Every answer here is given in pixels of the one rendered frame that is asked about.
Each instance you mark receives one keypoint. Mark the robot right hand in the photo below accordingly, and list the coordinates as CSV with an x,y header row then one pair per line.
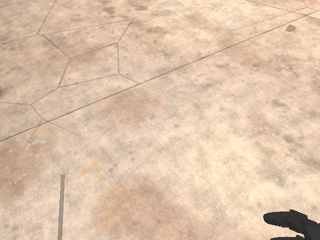
x,y
295,221

